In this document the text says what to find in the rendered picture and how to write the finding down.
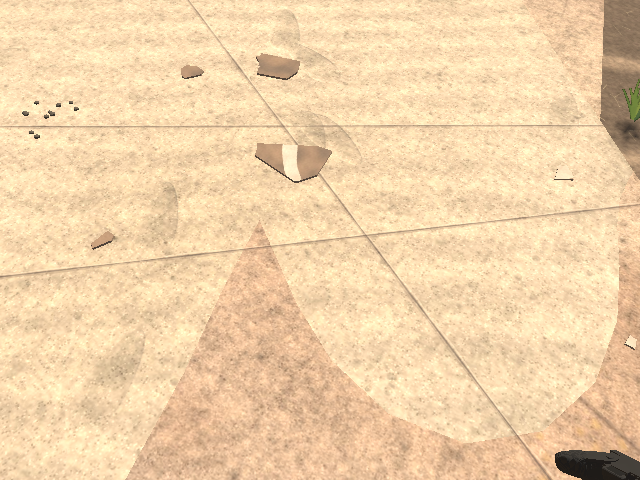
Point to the right robot hand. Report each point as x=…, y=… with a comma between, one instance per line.
x=593, y=465

